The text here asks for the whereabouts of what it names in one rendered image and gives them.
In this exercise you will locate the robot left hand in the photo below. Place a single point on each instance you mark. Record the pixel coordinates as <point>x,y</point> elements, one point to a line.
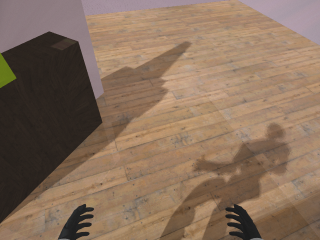
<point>72,225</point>

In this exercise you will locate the carton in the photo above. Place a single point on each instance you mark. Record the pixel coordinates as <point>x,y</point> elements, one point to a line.
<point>6,74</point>

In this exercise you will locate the pedestal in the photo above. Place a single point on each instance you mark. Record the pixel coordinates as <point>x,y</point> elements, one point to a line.
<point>45,113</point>

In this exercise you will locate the robot right hand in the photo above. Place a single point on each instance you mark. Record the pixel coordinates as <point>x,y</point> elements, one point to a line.
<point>248,228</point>

